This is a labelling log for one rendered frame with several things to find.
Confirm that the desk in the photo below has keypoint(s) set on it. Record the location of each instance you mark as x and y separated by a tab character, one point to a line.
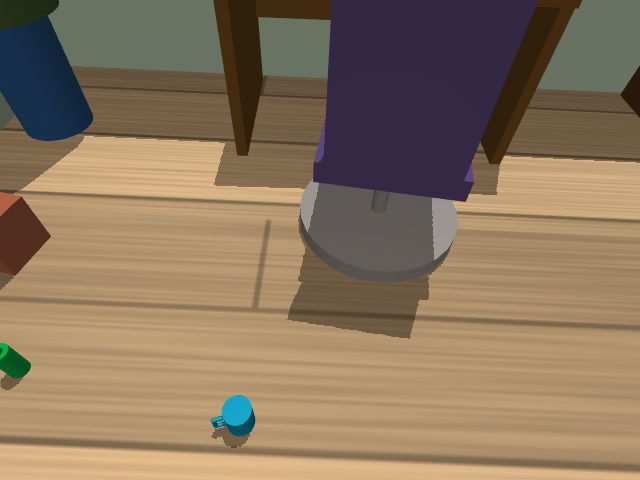
238	29

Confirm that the office chair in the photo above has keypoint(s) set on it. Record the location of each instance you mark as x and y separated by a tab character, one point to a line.
411	87

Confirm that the potted plant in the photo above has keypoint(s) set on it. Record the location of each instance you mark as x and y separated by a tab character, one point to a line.
36	78

